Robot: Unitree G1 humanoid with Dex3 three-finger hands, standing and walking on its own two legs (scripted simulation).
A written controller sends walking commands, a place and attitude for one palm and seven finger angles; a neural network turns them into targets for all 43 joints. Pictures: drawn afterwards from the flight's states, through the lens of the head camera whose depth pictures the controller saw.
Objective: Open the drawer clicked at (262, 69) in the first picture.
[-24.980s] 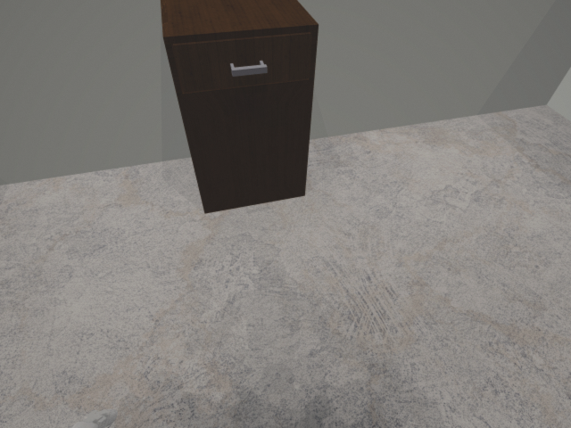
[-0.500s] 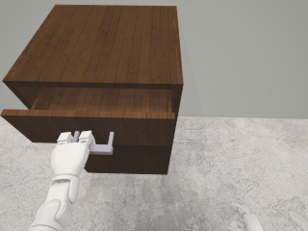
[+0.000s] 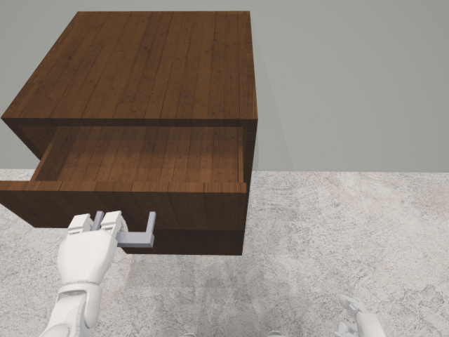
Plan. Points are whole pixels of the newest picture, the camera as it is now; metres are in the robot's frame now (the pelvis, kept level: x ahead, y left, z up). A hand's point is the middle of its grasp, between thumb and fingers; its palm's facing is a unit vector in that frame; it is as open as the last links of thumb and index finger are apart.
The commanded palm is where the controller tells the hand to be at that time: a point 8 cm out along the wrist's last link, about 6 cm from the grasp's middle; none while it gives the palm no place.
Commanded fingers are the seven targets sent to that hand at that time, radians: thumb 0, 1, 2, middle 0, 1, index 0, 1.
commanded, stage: pull the drawer open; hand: left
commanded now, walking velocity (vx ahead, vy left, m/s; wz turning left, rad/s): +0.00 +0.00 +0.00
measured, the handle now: (122, 228) +0.31 +0.21 -0.01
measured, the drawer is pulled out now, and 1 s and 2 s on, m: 0.15 0.27 0.30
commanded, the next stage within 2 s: open the thumb to release the handle in 1.50 s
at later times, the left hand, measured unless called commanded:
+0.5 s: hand (93, 298) +0.19 +0.24 -0.03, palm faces -0.04 -0.09 -0.99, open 5.3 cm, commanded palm +0.16 +0.23 +0.02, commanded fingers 0.00 0.90 0.90 -0.40 -1.35 -0.40 -1.35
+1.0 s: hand out of the picture +0.14 +0.24 -0.03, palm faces -0.08 -0.11 -0.99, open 5.4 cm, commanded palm +0.10 +0.22 +0.02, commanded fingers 0.00 0.90 0.90 -0.40 -1.35 -0.40 -1.35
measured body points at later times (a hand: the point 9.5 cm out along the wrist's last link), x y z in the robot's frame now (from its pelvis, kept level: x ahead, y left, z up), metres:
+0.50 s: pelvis +0.00 +0.00 -0.01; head +0.06 -0.01 +0.44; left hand +0.19 +0.24 +0.02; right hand +0.19 -0.23 -0.11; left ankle -0.03 +0.11 -0.68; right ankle +0.00 -0.12 -0.68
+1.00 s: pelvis -0.01 +0.00 -0.02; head +0.06 -0.02 +0.42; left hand +0.13 +0.24 +0.02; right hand +0.20 -0.22 -0.12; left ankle -0.03 +0.11 -0.68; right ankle +0.00 -0.12 -0.68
